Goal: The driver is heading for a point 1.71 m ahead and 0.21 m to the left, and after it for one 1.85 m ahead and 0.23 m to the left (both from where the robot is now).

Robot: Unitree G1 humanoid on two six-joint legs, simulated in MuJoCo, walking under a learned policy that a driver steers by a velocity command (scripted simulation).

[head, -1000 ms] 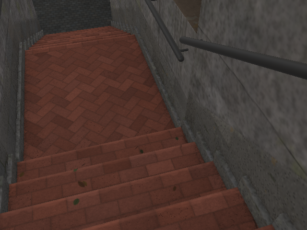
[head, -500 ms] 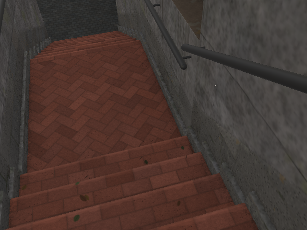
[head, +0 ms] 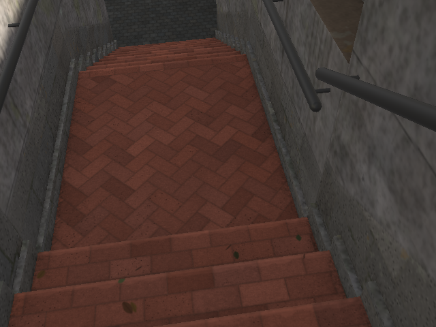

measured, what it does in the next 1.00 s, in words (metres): goes down: right foot 0.15 m lower, then left foot 0.15 m lower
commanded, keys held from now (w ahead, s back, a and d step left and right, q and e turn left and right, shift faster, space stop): w+q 0.30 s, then w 0.50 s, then w+e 0.20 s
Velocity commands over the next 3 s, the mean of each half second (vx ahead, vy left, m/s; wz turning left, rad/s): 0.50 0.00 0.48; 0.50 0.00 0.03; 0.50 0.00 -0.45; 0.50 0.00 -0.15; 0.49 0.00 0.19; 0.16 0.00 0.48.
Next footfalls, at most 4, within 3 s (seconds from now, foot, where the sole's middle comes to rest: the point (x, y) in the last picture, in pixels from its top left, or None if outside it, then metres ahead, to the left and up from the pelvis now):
0.16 right None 0.25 -0.15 -0.90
0.74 left None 0.52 0.19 -1.05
1.26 right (226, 286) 0.86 0.01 -1.20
1.66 left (176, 256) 1.10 0.25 -1.35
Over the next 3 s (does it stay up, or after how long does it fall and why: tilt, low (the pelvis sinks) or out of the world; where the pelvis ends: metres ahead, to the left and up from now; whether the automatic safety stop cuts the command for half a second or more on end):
stays up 1.63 0.21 -0.73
